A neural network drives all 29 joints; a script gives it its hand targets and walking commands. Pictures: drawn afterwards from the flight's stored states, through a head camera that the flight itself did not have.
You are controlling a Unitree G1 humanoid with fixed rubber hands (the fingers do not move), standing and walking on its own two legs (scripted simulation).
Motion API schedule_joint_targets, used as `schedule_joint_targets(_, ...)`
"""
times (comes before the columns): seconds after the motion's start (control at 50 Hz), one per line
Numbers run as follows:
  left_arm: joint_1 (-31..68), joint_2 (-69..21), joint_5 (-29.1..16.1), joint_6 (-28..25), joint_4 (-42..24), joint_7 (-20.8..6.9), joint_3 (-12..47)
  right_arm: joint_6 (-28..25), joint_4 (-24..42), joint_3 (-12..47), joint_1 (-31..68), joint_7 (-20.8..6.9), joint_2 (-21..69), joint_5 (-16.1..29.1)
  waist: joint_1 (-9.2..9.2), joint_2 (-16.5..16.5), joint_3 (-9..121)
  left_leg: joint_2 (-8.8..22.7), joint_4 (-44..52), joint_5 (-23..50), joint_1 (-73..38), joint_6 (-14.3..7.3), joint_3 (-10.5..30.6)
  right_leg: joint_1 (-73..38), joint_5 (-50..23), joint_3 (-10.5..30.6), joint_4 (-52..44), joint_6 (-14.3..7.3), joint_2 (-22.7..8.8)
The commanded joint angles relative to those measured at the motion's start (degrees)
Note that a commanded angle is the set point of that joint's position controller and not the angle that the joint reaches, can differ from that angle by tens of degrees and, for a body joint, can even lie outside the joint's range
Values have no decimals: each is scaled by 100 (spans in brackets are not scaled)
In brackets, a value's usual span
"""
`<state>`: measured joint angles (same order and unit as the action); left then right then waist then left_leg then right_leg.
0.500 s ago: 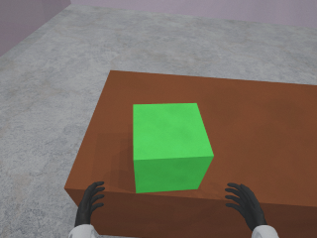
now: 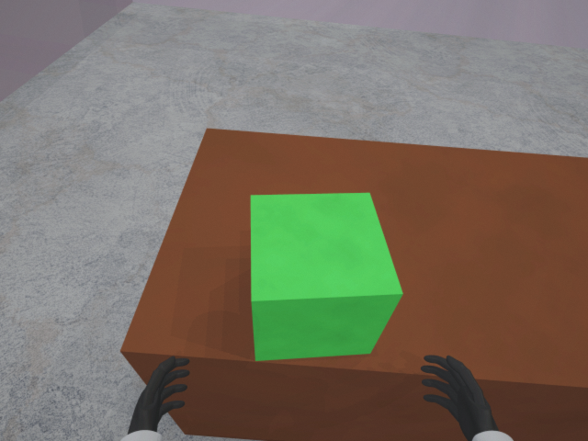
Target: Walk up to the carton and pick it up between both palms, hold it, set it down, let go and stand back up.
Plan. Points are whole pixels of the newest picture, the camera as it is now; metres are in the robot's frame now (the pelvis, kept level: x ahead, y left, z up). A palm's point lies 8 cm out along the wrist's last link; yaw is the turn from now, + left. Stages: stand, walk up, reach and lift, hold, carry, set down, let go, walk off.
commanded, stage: set down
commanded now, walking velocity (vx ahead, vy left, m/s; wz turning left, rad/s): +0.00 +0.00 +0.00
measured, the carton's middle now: (312, 277) +0.40 +0.00 -0.04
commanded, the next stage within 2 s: let go in 0.74 s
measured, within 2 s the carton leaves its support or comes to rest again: neither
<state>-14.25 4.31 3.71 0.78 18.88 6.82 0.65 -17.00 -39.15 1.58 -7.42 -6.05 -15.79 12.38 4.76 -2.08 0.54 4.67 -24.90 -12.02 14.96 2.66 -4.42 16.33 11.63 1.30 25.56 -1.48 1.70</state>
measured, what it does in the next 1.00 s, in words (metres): stands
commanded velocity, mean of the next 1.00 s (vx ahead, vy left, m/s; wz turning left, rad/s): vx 0.00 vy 0.00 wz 0.00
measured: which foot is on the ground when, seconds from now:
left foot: down 0.00-1.00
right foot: down 0.00-1.00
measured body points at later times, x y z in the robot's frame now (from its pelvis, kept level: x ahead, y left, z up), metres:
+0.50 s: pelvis +0.00 +0.00 +0.00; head +0.03 +0.02 +0.45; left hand +0.17 +0.22 -0.08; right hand +0.22 -0.21 -0.07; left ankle +0.01 +0.15 -0.74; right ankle +0.02 -0.11 -0.74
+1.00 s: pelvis +0.01 +0.00 +0.00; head +0.04 +0.02 +0.45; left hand +0.16 +0.23 -0.09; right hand +0.21 -0.21 -0.08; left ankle +0.01 +0.15 -0.74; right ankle +0.02 -0.11 -0.74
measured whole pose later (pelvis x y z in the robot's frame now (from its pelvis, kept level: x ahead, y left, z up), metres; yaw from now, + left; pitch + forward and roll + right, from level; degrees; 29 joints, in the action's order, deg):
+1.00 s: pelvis +0.01 +0.00 +0.00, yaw +0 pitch +1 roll +0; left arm -14.2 9.4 3.7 8.2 22.6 0.8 0.6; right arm -13.8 -39.2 1.6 -8.6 -1.0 -12.7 5.2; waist 3.6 -1.6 -2.8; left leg 4.3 -24.9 -13.2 12.6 2.5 -4.4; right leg 13.9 12.8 1.3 25.6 -1.1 1.3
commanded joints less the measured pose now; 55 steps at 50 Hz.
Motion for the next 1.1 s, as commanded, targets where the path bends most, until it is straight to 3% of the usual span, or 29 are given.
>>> schedule_joint_targets(0.0,507,732,-559,-140,-864,-26,70,-118,1064,-496,158,156,-429,-537,-351,-142,558,-608,503,280,-1095,-270,0,-823,-109,2,-936,24,-139)
schedule_joint_targets(0.04,434,756,-585,-160,-920,-22,93,-138,981,-498,84,142,-382,-531,-367,-54,600,-601,497,337,-1119,-258,23,-854,-222,-22,-905,7,-136)
schedule_joint_targets(0.06,435,813,-585,-123,-804,-87,45,-118,965,-480,42,185,-369,-602,-378,-219,599,-625,479,306,-1074,-255,-18,-931,-283,23,-932,28,-156)
schedule_joint_targets(0.1,396,816,-551,-65,-991,-58,32,-100,945,-518,40,177,-359,-567,-372,-26,602,-593,479,417,-1155,-220,5,-910,-392,-63,-904,18,-144)
schedule_joint_targets(0.12,411,803,-554,-102,-1020,-64,20,-134,982,-504,43,178,-354,-586,-331,-34,660,-608,475,408,-1097,-229,24,-957,-359,-65,-895,16,-144)
schedule_joint_targets(0.18,485,840,-573,-4,-722,-141,96,-50,798,-480,24,221,-251,-664,-432,-48,435,-635,527,212,-1125,-248,-1,-905,-118,-10,-978,17,-160)
schedule_joint_targets(0.2,592,874,-538,27,-1022,-109,56,-49,989,-539,152,211,-327,-676,-346,-9,649,-603,517,303,-1173,-228,-17,-972,-155,-69,-933,9,-120)
schedule_joint_targets(0.3,595,943,-560,190,-1004,-171,118,36,904,-619,88,269,-309,-736,-407,93,520,-591,510,333,-1349,-191,-45,-779,-179,-120,-954,7,-115)
schedule_joint_targets(0.38,517,1030,-541,329,-730,-273,47,102,688,-582,-39,353,-227,-864,-422,-28,425,-628,536,287,-1293,-223,-96,-891,-274,-73,-1010,53,-147)
schedule_joint_targets(0.4,567,1057,-539,332,-908,-252,27,92,695,-605,6,347,-173,-833,-397,127,533,-610,549,325,-1317,-202,-79,-928,-341,-85,-968,23,-134)
schedule_joint_targets(0.46,524,1088,-542,364,-740,-330,67,95,639,-620,-92,410,-154,-909,-481,-16,440,-621,505,336,-1381,-193,-72,-884,-375,-125,-973,51,-126)
schedule_joint_targets(0.48,548,1105,-535,399,-765,-332,49,116,548,-586,-99,424,-69,-912,-471,140,413,-615,530,334,-1395,-177,-77,-859,-381,-108,-976,52,-142)
schedule_joint_targets(0.5,496,1153,-544,400,-711,-354,46,115,645,-579,-97,429,-129,-927,-474,12,451,-624,510,370,-1375,-179,-86,-886,-403,-153,-948,64,-139)
schedule_joint_targets(0.56,479,1157,-504,446,-679,-394,-22,127,443,-593,-213,472,-87,-993,-483,200,365,-623,535,445,-1467,-134,-127,-899,-489,-131,-982,70,-131)
schedule_joint_targets(0.64,477,1243,-508,477,-583,-473,-56,122,382,-542,-221,512,-37,-1036,-512,72,449,-624,478,523,-1485,-145,-150,-922,-630,-126,-974,107,-109)
schedule_joint_targets(0.98,695,1380,-508,528,-373,-581,-51,130,98,-657,-113,638,72,-1207,-583,226,327,-535,475,409,-1567,-120,-123,-804,-367,-161,-983,87,-117)
schedule_joint_targets(1.08,646,1445,-483,506,-369,-602,-119,93,105,-645,-93,637,-2,-1246,-522,191,409,-566,461,653,-1640,-94,-184,-903,-611,-176,-962,122,-76)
